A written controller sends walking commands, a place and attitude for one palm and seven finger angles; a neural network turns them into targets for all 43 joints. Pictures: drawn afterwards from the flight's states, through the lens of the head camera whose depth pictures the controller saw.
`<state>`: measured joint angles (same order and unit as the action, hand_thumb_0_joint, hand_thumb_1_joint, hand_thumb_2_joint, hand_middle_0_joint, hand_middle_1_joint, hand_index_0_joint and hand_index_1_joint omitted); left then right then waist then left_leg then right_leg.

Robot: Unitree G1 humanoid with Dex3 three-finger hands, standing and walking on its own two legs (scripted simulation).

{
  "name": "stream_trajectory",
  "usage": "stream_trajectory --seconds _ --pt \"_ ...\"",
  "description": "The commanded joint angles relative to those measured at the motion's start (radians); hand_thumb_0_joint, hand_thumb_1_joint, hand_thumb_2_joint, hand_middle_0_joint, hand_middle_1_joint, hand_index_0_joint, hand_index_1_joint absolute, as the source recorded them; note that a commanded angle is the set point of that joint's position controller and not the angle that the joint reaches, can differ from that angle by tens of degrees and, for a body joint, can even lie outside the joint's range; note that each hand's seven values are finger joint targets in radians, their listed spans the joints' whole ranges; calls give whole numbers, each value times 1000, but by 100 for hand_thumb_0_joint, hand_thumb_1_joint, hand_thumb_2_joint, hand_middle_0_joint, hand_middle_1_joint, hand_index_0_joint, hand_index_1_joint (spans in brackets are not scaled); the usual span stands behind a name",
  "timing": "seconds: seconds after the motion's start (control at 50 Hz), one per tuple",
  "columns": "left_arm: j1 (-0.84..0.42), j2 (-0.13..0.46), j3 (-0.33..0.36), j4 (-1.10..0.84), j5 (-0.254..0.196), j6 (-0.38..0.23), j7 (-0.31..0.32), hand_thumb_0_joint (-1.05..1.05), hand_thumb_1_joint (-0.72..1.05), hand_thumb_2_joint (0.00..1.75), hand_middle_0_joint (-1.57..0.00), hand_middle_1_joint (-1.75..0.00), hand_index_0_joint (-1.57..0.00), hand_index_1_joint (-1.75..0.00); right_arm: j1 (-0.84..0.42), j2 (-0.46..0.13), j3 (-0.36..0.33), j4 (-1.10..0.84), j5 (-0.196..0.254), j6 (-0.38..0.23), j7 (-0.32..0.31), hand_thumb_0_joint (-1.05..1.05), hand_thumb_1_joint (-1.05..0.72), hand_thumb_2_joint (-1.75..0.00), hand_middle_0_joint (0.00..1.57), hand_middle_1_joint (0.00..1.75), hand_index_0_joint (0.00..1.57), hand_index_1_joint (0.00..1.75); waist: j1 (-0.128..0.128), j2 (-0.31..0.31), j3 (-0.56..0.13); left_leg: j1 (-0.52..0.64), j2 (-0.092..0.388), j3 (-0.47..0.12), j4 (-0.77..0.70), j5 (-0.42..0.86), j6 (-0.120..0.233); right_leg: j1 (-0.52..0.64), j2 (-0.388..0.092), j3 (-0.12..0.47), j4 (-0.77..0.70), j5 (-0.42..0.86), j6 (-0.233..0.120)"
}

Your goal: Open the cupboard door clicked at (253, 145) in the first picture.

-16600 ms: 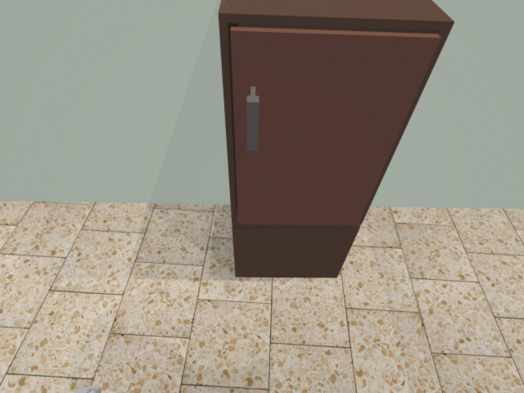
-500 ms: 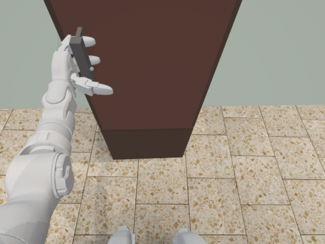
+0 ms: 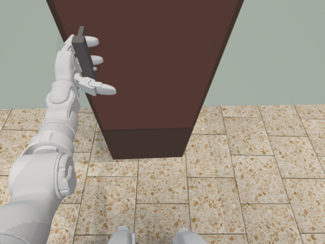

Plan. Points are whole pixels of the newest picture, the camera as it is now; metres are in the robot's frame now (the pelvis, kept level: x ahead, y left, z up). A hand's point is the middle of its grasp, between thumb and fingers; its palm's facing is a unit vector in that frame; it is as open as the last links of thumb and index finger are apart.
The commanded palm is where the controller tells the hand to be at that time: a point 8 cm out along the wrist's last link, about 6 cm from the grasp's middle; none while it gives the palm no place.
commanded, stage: close the thumb around the handle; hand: left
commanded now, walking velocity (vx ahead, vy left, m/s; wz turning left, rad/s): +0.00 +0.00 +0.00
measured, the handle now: (86, 55) +0.56 +0.15 +0.12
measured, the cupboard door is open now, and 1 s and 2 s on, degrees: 0 1 41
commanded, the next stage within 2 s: pull the door open along its arc in 0.74 s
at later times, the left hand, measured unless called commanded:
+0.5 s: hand (94, 69) +0.51 +0.13 +0.12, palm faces -0.03 -1.00 +0.00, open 8.2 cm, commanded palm +0.49 +0.17 +0.12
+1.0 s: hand (95, 71) +0.50 +0.13 +0.12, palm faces -0.01 -1.00 +0.00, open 5.7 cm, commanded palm +0.46 +0.18 +0.12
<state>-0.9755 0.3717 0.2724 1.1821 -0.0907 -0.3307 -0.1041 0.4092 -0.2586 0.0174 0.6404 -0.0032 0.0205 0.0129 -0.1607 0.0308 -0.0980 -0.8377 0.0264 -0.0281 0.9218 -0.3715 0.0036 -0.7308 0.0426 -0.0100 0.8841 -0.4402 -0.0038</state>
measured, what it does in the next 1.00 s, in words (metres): stands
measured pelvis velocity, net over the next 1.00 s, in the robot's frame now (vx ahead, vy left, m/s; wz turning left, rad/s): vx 0.01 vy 0.00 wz -0.01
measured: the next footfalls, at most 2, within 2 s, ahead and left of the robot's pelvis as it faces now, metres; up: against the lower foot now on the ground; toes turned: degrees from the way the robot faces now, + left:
none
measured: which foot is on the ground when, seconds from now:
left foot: down 0.00-1.00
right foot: down 0.00-1.00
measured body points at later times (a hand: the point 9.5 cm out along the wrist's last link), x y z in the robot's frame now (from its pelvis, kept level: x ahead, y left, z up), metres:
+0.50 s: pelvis +0.00 +0.00 +0.00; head +0.09 +0.01 +0.44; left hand +0.50 +0.18 +0.12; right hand +0.01 -0.26 -0.11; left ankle +0.04 +0.11 -0.69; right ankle -0.01 -0.12 -0.69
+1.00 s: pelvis +0.01 +0.00 +0.00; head +0.09 +0.00 +0.45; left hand +0.50 +0.18 +0.12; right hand +0.03 -0.27 -0.11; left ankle +0.04 +0.11 -0.69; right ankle -0.01 -0.12 -0.69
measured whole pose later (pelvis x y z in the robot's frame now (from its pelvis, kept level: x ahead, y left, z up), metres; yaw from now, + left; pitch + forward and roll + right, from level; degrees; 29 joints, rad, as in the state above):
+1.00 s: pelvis +0.01 +0.00 +0.00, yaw -1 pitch +15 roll -2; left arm -0.87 0.34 0.29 1.09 -0.11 -0.33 -0.11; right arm 0.40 -0.26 0.01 0.63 0.00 0.04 0.01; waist -0.14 0.03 -0.11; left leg -0.78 0.03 -0.01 0.89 -0.38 0.00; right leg -0.68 0.05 0.01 0.86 -0.44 -0.01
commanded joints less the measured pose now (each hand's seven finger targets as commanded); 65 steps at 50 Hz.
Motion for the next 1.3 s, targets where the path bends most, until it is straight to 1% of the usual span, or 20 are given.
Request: stream_trajectory --seconds 0.0,0.14,0.3,0.32,0.42,0.44,0.5,0.52,0.6,0.64,0.7,0.74,0.78,0.82,0.84,1.0,1.12,1.24,1.26,1.28 --pt "-514 183 15 -212 7 -61 9 0 -50 30 -30 -120 -30 -120 139 -174 -64 -53 1 -14 -14 0 -90 -90 20 30 20 30 -29 37 -415 414 -16 -16 -77 243 27 12 24 -19 -126 292 -10" --pt "-510 171 9 -201 1 -54 7 0 -16 44 -32 -124 -32 -124 137 -171 -62 -55 -1 -15 -14 0 -90 -90 20 30 20 30 -31 43 -388 399 -18 -14 -82 215 27 13 24 -20 -135 269 -11" --pt "-479 211 43 -241 3 -68 0 0 28 64 -36 -128 -36 -128 137 -171 -65 -63 1 -11 -16 0 -90 -90 20 30 20 30 -13 60 -446 428 -16 -8 -72 277 25 39 25 -17 -119 327 -13" --pt "-461 169 15 -245 -1 -68 -4 0 34 66 -36 -129 -36 -129 136 -166 -65 -68 -1 -10 -13 0 -90 -90 20 30 20 30 -10 66 -438 437 -17 -11 -75 283 23 35 27 -24 -120 323 -15" --pt "-434 150 11 -305 -11 -77 1 0 62 78 -38 -132 -38 -132 127 -165 -72 -70 1 -6 -10 0 -90 -90 20 30 20 30 -2 73 -467 482 -13 -11 -74 330 19 44 31 -27 -118 358 -15" --pt "-435 121 -14 -298 -11 -72 0 0 68 80 -38 -133 -38 -133 125 -161 -71 -70 4 -6 -8 0 -90 -90 20 30 20 30 -7 68 -434 479 -12 -11 -77 320 19 31 32 -30 -123 351 -15" --pt "-442 179 30 -248 -5 -57 13 0 84 88 -40 -134 -40 -134 128 -171 -69 -60 7 -1 -15 0 -90 -90 20 30 20 30 -11 20 -384 421 -15 -6 -87 264 24 39 29 -22 -135 323 -11" --pt "-456 161 10 -248 -5 -54 14 0 90 90 -40 -135 -40 -135 125 -168 -68 -60 3 -2 -15 0 -90 -90 20 30 20 30 -22 22 -376 411 -18 -5 -90 248 27 43 27 -20 -141 317 -9" --pt "-448 159 12 -296 0 -79 8 0 90 90 -40 -135 -40 -135 120 -163 -70 -65 4 -7 -15 0 -90 -90 20 30 20 30 -3 71 -450 476 -16 -7 -80 308 20 45 26 -20 -124 350 -15" --pt "-461 128 -12 -275 -6 -77 4 0 90 90 -40 -135 -40 -135 123 -162 -69 -58 1 -9 -12 0 -90 -90 20 30 20 30 -19 47 -412 462 -14 -13 -81 295 21 33 28 -25 -129 338 -14" --pt "-440 132 -7 -306 -6 -84 4 0 90 90 -40 -135 -40 -135 118 -162 -71 -64 4 -10 -10 0 -90 -90 20 30 20 30 -1 60 -457 481 -17 -8 -79 324 20 54 27 -21 -121 372 -14" --pt "-439 91 -41 -297 -8 -80 2 0 90 90 -40 -135 -40 -135 111 -159 -71 -63 4 -10 -7 0 -90 -90 20 30 20 30 -14 62 -420 477 -17 -8 -78 307 21 34 29 -23 -130 358 -14" --pt "-434 150 5 -287 -10 -81 8 0 90 90 -40 -135 -40 -135 123 -165 -71 -59 2 -8 -12 0 -90 -90 20 30 20 30 -5 31 -420 451 -21 -8 -79 307 24 70 28 -20 -128 370 -16" --pt "-438 133 -12 -278 -3 -78 3 0 90 90 -40 -135 -40 -135 114 -162 -70 -59 3 -6 -12 0 -90 -90 20 30 20 30 -11 25 -416 442 -19 -6 -82 289 25 62 25 -18 -131 364 -11" --pt "-434 188 27 -277 1 -79 3 0 90 90 -40 -135 -40 -135 115 -168 -71 -58 5 -5 -15 0 -90 -90 20 30 20 30 -3 39 -414 438 -19 -3 -82 286 26 65 24 -13 -132 362 -12" --pt "-184 152 35 -386 -44 -67 -36 0 90 90 -40 -135 -40 -135 75 -153 -71 -117 19 3 -13 0 -90 -90 20 30 20 30 64 9 -457 436 -30 30 -97 353 29 200 26 -8 -131 494 -12" --pt "120 57 -19 -633 -85 -37 -40 0 90 90 -40 -135 -40 -135 12 -131 -74 -178 31 -4 -3 0 -90 -90 20 30 20 30 113 0 -431 454 -35 54 -125 413 33 301 20 -9 -144 610 -10" --pt "350 -69 -126 -907 -92 7 -7 0 90 90 -40 -135 -40 -135 -64 -110 -73 -214 41 -30 4 0 -90 -90 20 30 20 30 118 -12 -341 493 -30 61 -161 383 33 294 13 -20 -170 573 -2" --pt "325 -116 2 -966 -166 32 138 0 90 90 -40 -135 -40 -135 -107 -74 -66 -214 33 -41 4 0 -90 -90 20 30 20 30 200 -31 -318 447 -32 63 -174 357 20 316 14 -38 -187 510 -2" --pt "369 -184 -96 -1004 -128 44 213 0 90 90 -40 -135 -40 -135 -119 -75 -59 -211 27 -55 6 0 -90 -90 20 30 20 30 165 -22 -281 459 -32 57 -179 333 16 303 15 -44 -186 466 -2"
